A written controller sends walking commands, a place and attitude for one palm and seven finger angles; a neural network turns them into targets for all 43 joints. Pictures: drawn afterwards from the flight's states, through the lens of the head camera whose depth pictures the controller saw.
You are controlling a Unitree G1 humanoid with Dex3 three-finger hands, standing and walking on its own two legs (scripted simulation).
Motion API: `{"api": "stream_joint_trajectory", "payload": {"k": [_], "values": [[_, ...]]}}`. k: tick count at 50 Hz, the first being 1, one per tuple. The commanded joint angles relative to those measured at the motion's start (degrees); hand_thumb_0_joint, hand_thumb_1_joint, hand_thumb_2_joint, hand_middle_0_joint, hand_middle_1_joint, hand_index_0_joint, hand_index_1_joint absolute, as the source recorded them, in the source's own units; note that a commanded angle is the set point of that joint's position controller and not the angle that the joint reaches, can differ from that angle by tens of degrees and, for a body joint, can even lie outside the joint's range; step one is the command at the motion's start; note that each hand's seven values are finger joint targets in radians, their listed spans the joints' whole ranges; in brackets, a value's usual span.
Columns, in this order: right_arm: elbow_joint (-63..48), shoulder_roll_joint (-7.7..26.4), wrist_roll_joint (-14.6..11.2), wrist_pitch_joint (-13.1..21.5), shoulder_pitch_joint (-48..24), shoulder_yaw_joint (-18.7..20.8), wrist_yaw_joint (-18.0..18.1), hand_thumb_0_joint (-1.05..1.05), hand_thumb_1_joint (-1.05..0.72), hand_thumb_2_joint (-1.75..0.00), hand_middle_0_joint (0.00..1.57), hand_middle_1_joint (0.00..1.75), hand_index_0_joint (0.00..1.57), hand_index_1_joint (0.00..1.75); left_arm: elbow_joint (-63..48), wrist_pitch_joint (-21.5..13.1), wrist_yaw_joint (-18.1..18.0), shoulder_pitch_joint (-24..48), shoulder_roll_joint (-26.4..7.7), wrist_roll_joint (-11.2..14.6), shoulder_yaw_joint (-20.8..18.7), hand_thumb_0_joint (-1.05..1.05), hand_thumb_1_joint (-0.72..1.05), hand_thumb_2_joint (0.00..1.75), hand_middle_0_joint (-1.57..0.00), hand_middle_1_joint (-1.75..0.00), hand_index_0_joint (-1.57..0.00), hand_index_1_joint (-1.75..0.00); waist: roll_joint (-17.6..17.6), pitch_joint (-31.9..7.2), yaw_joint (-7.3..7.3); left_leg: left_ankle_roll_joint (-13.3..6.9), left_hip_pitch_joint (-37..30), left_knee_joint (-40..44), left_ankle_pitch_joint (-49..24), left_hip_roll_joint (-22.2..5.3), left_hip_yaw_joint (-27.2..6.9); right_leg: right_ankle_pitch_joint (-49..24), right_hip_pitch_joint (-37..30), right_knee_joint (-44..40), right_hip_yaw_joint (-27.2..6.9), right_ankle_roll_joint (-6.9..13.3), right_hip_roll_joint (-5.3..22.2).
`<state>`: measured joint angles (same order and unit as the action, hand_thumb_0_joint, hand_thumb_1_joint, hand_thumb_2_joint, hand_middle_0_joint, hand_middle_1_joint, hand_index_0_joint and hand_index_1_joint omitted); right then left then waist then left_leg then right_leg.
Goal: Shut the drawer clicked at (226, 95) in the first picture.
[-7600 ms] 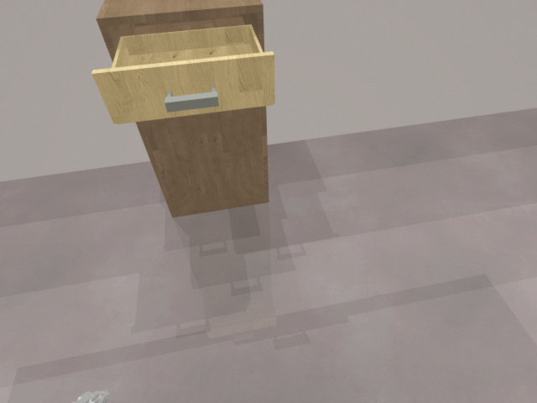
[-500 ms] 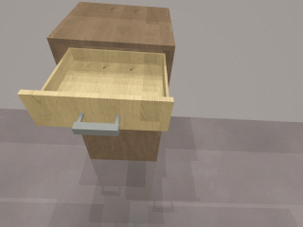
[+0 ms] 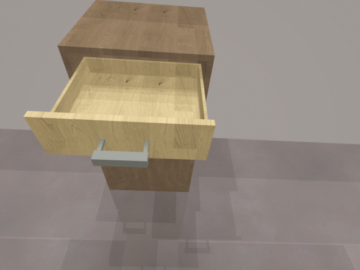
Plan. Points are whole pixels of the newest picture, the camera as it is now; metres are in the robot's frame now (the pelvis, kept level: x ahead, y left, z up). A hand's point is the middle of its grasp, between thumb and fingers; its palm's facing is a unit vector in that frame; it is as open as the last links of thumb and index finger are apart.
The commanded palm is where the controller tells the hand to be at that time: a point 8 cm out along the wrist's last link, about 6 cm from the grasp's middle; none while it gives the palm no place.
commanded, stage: shuffle to correct the standing spot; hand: left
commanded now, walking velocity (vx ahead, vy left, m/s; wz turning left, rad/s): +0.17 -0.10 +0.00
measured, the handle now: (122, 151) +0.37 +0.17 +0.05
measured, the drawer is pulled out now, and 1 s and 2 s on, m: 0.29 0.29 0.29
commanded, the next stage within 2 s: come to a stop and stand still in 0.20 s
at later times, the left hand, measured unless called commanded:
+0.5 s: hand out of the picture +0.08 +0.13 -0.18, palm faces +0.04 -0.98 -0.19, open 7.3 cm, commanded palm none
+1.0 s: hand out of the picture +0.03 +0.16 -0.17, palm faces +0.06 -0.98 -0.17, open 7.3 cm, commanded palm none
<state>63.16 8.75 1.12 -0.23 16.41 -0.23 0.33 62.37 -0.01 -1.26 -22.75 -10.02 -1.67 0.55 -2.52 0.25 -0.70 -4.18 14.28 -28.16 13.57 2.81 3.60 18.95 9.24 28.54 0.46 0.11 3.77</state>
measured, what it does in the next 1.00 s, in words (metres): steps on the spot: right foot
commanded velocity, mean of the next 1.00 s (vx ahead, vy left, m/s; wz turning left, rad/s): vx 0.01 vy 0.01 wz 0.01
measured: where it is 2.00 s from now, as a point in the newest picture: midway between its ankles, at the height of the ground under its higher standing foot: outside the picture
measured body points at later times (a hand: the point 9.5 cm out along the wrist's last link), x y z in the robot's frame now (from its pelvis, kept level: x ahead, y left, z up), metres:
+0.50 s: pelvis +0.06 -0.04 -0.01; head +0.07 -0.04 +0.44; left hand +0.07 +0.18 -0.17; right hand +0.04 -0.26 -0.17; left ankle +0.02 +0.07 -0.73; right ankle +0.05 -0.14 -0.74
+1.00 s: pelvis +0.04 -0.01 +0.00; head +0.05 +0.00 +0.45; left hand +0.03 +0.21 -0.16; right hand +0.11 -0.24 -0.14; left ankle +0.07 +0.06 -0.74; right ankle +0.05 -0.14 -0.74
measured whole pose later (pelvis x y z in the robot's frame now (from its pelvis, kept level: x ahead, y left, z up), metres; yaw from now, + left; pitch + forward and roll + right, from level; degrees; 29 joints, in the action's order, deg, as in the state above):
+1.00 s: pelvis +0.04 -0.01 +0.00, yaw +0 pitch +0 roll +0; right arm 59.2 9.5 1.0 -0.8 11.6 0.7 0.7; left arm 59.3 1.1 -1.8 -19.1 -8.5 -1.5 -0.4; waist -1.3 1.1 -1.5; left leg -3.9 13.4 -25.2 11.8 1.0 7.3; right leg 13.1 12.1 25.8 5.4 -1.3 3.5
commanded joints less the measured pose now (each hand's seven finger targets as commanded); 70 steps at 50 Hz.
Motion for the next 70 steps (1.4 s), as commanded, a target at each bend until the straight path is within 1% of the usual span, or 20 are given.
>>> {"api": "stream_joint_trajectory", "payload": {"k": [1, 6, 10, 12, 14, 15, 17, 20, 21, 22, 23, 25, 28, 31, 33, 36, 43, 60, 62, 70], "values": [[-2.4, 7.8, -0.3, 1.8, 1.3, 2.1, 0.8, 0.00, -0.90, -0.90, 0.20, 0.30, 0.20, 0.30, -0.7, -1.5, 0.0, -5.6, -3.0, 0.2, -0.9, 0.00, 0.90, 0.90, -0.20, -0.30, -0.20, -0.30, 2.4, 5.2, 0.04, -1.1, 2.4, 9.6, 11.8, -9.9, -11.4, 1.1, 4.1, -3.8, 0.3, 2.7, 0.3], [-2.5, 5.1, -0.4, 2.7, 0.7, 1.5, 0.9, 0.00, -0.90, -0.90, 0.20, 0.30, 0.20, 0.30, 0.3, -1.8, -0.4, -7.2, -4.5, 0.5, -1.8, 0.00, 0.90, 0.90, -0.20, -0.30, -0.20, -0.30, -3.5, 4.9, -0.03, 0.5, 5.3, -2.0, -0.8, -5.3, -2.5, -8.0, -0.5, -5.1, -4.0, 4.2, 3.3], [-2.0, 4.3, -0.4, 3.0, 1.3, 1.3, 1.0, 0.00, -0.90, -0.90, 0.20, 0.30, 0.20, 0.30, 0.5, -1.6, -0.5, -7.6, -4.5, 0.5, -2.3, 0.00, 0.90, 0.90, -0.20, -0.30, -0.20, -0.30, -0.2, 5.1, 0.54, 0.4, 4.2, -4.3, -3.3, -5.3, -1.6, -10.3, 0.7, -2.0, -3.3, 4.7, 2.9], [-0.7, 5.8, -0.2, 3.1, 4.1, 1.7, 1.4, 0.00, -0.90, -0.90, 0.20, 0.30, 0.20, 0.30, 0.3, -1.6, -0.4, -6.0, -3.6, 0.5, -2.1, 0.00, 0.90, 0.90, -0.20, -0.30, -0.20, -0.30, 5.2, 4.4, 2.12, -0.8, -2.3, -1.4, -11.1, -8.6, -5.8, -12.8, 5.4, 4.2, 0.6, 3.5, 0.4], [1.3, 9.3, 0.3, 2.9, 10.3, 2.6, 2.2, 0.00, -0.90, -0.90, 0.20, 0.30, 0.20, 0.30, -1.8, -1.4, -0.3, -2.5, -1.7, 0.2, -1.7, 0.00, 0.90, 0.90, -0.20, -0.30, -0.20, -0.30, 15.0, 3.8, 4.02, -6.7, -11.4, 5.2, -20.1, -17.7, -18.9, 1.8, 16.4, 16.8, 6.2, 1.4, -4.0], [1.8, 9.2, 0.5, 2.7, 12.7, 2.7, 2.5, 0.00, -0.90, -0.90, 0.20, 0.30, 0.20, 0.30, -3.5, -1.5, -0.2, 1.5, -1.5, 0.0, -1.6, 0.00, 0.90, 0.90, -0.20, -0.30, -0.20, -0.30, 14.2, 6.0, 5.21, -10.1, -14.6, 7.0, -27.2, -21.6, -23.8, 14.2, 23.1, 21.6, 5.3, 1.6, -3.7], [0.7, 8.6, 0.8, 2.5, 9.9, 2.1, 2.6, 0.00, -0.90, -0.90, 0.20, 0.30, 0.20, 0.30, -5.2, -1.4, 0.1, 5.1, -0.6, 0.5, -2.0, 0.00, 0.90, 0.90, -0.20, -0.30, -0.20, -0.30, 10.8, 7.6, 3.77, -11.1, -9.7, 6.8, -32.0, -22.4, -21.3, 15.5, 21.4, 20.4, 2.5, 1.8, -0.7], [-1.5, 5.9, -0.5, 2.3, 0.9, 1.0, 2.3, 0.00, -0.90, -0.90, 0.20, 0.30, 0.20, 0.30, -1.2, -2.2, 0.1, -6.6, 0.2, 0.7, -2.2, 0.00, 0.90, 0.90, -0.20, -0.30, -0.20, -0.30, 2.7, 1.2, -3.07, -1.5, 2.8, -3.2, -15.3, -10.1, -6.1, -11.1, -5.0, -5.2, 2.0, -0.2, -0.2], [-2.5, 3.2, -1.0, 2.2, 1.2, 0.4, 2.0, 0.00, -0.90, -0.90, 0.20, 0.30, 0.20, 0.30, -0.3, -2.7, -0.6, -7.9, -4.1, 0.7, -2.6, 0.00, 0.90, 0.90, -0.20, -0.30, -0.20, -0.30, -7.7, 0.4, -2.15, 2.4, 9.6, -7.0, 3.2, -4.7, -1.4, -24.4, -9.5, -8.6, -9.3, 1.4, 9.2], [-2.6, 2.4, -0.9, 1.6, 2.2, 0.6, 1.9, 0.00, -0.90, -0.90, 0.20, 0.30, 0.20, 0.30, -0.9, -2.6, -0.8, -6.2, -6.7, 1.0, -2.5, 0.00, 0.90, 0.90, -0.20, -0.30, -0.20, -0.30, -8.9, 0.6, -1.09, 3.7, 8.4, -10.2, 16.9, -3.8, -0.1, -28.9, -6.0, -11.0, -13.2, 6.1, 16.8], [-2.2, 1.8, -0.7, 1.2, 1.2, 0.6, 1.8, 0.00, -0.90, -0.90, 0.20, 0.30, 0.20, 0.30, -2.0, -2.6, -0.8, -3.7, -6.4, 0.9, -2.2, 0.00, 0.90, 0.90, -0.20, -0.30, -0.20, -0.30, -5.5, 2.1, -0.88, 4.0, 6.5, -13.1, 17.7, -4.2, -1.1, -33.6, -2.0, -10.5, -12.8, 8.8, 16.7], [-1.3, 0.9, -0.9, 0.3, 2.0, 0.8, 2.0, 0.00, -0.90, -0.90, 0.20, 0.30, 0.20, 0.30, -2.2, -2.5, -1.3, -0.8, -5.2, 0.8, -2.0, 0.00, 0.90, 0.90, -0.20, -0.30, -0.20, -0.30, -8.5, 5.4, 0.12, 4.3, 7.8, -14.4, 16.2, -5.5, -1.5, -51.0, -2.0, -7.2, -9.4, 9.6, 15.9], [-1.7, 1.2, -1.2, 0.1, 2.0, 1.1, 1.7, 0.00, -0.90, -0.90, 0.20, 0.30, 0.20, 0.30, -3.4, -1.9, -2.0, -0.2, -6.6, 0.6, -2.5, 0.00, 0.90, 0.90, -0.20, -0.30, -0.20, -0.30, -6.1, -0.3, -0.43, 5.1, 6.9, -8.1, 12.3, -4.1, 0.6, -64.6, -8.9, -1.1, -4.5, 9.2, 14.0], [-2.2, 2.3, -1.0, -0.3, 2.8, 1.8, 1.6, 0.00, -0.90, -0.90, 0.20, 0.30, 0.20, 0.30, -5.4, -0.7, -2.2, 2.7, -7.5, 1.2, -3.2, 0.00, 0.90, 0.90, -0.20, -0.30, -0.20, -0.30, -5.1, -1.5, 0.76, 5.2, -1.0, 2.3, -4.4, -3.9, 2.0, -51.0, -4.5, 1.9, -2.5, 6.7, 10.9], [-3.2, 5.0, -0.6, -0.2, 1.7, 2.4, 1.4, 0.00, -0.90, -0.90, 0.20, 0.30, 0.20, 0.30, -7.1, 0.0, -2.0, 3.1, -6.0, 1.0, -3.2, 0.00, 0.90, 0.90, -0.20, -0.30, -0.20, -0.30, 0.7, -1.4, 0.16, 3.0, -6.9, 1.1, -24.4, -9.6, -1.5, -31.4, 2.9, 2.0, 0.4, 3.0, 6.4], [-4.5, 6.6, -0.5, 0.2, -1.9, 2.2, 1.4, 0.00, -0.90, -0.90, 0.20, 0.30, 0.20, 0.30, -7.3, 1.0, -1.9, 3.6, -3.0, 0.8, -2.3, 0.00, 0.90, 0.90, -0.20, -0.30, -0.20, -0.30, 8.4, 3.7, -0.96, -2.2, 0.7, 8.6, -23.4, -14.7, -8.4, -2.7, 2.4, 2.9, 2.7, -0.2, 1.0], [-6.5, 6.7, -0.3, -0.2, -3.4, 2.3, 0.7, 0.00, -0.90, -0.90, 0.20, 0.30, 0.20, 0.30, -6.0, 0.8, -0.9, 1.9, -3.1, 0.1, -2.0, 0.00, 0.90, 0.90, -0.20, -0.30, -0.20, -0.30, 3.4, 4.2, -0.27, 0.6, 3.7, 13.1, 10.4, -10.3, -8.0, -1.7, 3.6, -5.9, 0.4, 0.7, 2.0], [-6.1, 7.2, -0.9, 1.3, -2.6, 1.0, 0.5, 0.00, -0.90, -0.90, 0.20, 0.30, 0.20, 0.30, -0.1, -1.5, -2.4, -0.8, -5.7, 0.2, -0.2, 0.00, 0.90, 0.90, -0.20, -0.30, -0.20, -0.30, 4.9, 6.3, 0.99, 4.2, 0.1, 5.6, -0.9, -8.8, -4.5, -5.6, 7.9, -7.3, -1.6, 2.3, 5.1], [-6.3, 5.9, -0.4, 1.5, 1.2, 1.3, 0.5, 0.00, -0.90, -0.90, 0.20, 0.30, 0.20, 0.30, -1.6, -1.4, -2.2, -1.5, -5.1, 0.6, -0.4, 0.00, 0.90, 0.90, -0.20, -0.30, -0.20, -0.30, 3.6, -1.2, 1.05, 2.3, 0.6, 4.8, 3.9, -9.3, -5.9, -2.1, 3.9, -4.5, -0.7, 2.8, 4.7], [-6.0, 5.6, -0.5, 1.4, 2.2, 1.5, 0.4, 0.00, -0.90, -0.90, 0.20, 0.30, 0.20, 0.30, -3.8, -1.3, -1.8, 0.3, -3.6, 0.5, -0.5, 0.00, 0.90, 0.90, -0.20, -0.30, -0.20, -0.30, 3.0, 3.5, 0.79, 1.2, 3.0, 6.5, 1.2, -9.3, -7.0, -5.2, 5.4, -3.3, 0.0, 2.1, 3.0]]}}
